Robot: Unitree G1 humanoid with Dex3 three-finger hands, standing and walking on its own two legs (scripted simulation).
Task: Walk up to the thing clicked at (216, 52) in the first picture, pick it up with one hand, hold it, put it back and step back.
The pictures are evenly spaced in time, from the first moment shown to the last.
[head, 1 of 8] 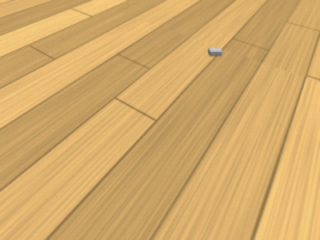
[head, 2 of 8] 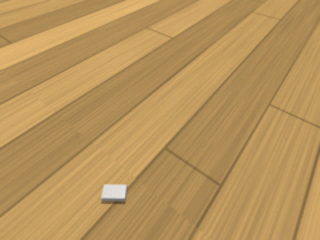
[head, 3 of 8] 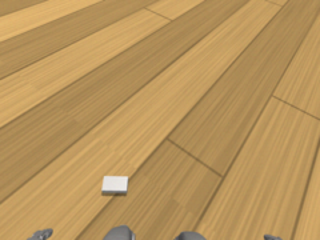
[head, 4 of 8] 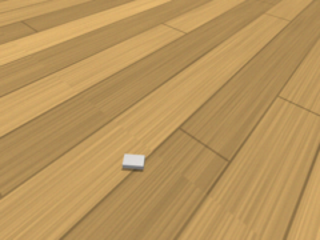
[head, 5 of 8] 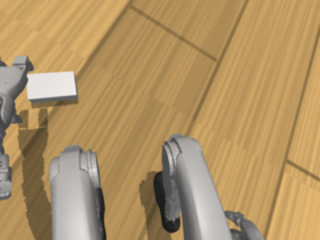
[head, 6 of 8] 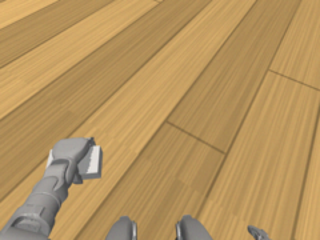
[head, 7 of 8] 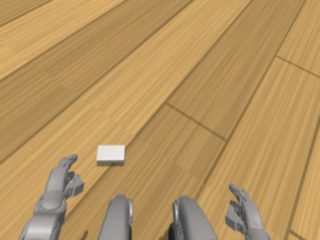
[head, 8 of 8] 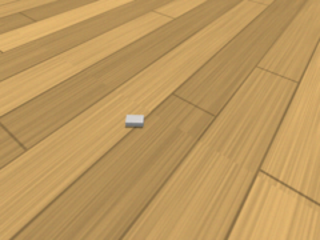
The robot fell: no
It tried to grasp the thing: yes
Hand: left
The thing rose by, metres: 0.69
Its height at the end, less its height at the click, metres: +0.00
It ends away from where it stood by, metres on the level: 0.02
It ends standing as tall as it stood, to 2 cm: yes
